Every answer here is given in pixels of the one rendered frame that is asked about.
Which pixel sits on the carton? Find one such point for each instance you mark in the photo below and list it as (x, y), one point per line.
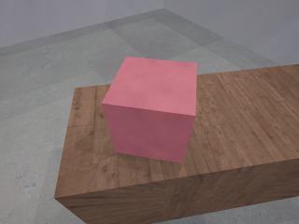
(150, 108)

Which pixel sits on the pedestal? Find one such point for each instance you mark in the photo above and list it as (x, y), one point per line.
(243, 150)

